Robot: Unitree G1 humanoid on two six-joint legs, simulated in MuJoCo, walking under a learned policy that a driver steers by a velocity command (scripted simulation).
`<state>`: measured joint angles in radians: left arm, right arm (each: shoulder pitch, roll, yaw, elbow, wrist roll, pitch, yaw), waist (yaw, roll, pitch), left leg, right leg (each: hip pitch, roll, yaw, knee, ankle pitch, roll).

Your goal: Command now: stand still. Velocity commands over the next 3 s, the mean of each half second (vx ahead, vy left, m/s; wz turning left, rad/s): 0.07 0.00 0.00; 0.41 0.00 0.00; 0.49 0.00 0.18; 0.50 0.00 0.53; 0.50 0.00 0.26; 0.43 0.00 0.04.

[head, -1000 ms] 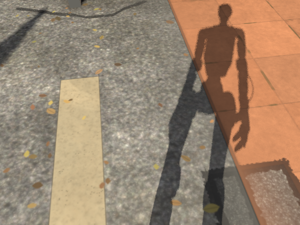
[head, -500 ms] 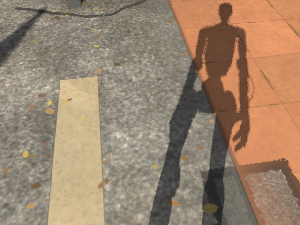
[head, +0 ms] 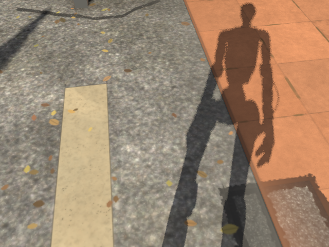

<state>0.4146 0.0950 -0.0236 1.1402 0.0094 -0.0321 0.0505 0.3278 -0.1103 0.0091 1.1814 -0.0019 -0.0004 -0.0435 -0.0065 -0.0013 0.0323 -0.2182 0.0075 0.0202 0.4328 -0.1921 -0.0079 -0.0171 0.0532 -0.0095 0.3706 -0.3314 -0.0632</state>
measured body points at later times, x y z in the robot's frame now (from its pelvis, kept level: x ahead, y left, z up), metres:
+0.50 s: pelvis +0.03 +0.01 +0.00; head +0.03 +0.01 +0.45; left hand -0.08 +0.21 -0.16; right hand +0.01 -0.21 -0.16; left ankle +0.03 +0.11 -0.72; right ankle -0.08 -0.08 -0.74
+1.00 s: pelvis +0.24 +0.08 +0.00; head +0.26 +0.09 +0.45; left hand +0.35 +0.30 -0.14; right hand +0.15 -0.13 -0.14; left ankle +0.15 +0.14 -0.74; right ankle +0.37 -0.06 -0.68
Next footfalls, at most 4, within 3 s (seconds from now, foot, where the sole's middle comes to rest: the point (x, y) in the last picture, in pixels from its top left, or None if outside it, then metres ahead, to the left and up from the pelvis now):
0.66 left None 0.19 0.14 -0.78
1.20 right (178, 242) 0.54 -0.02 -0.78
1.76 left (134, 187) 0.79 0.17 -0.78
2.32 right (134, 126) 1.16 0.19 -0.78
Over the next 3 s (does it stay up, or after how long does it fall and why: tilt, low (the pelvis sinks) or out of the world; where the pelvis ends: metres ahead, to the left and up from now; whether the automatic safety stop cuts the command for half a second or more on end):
stays up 1.23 0.39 0.00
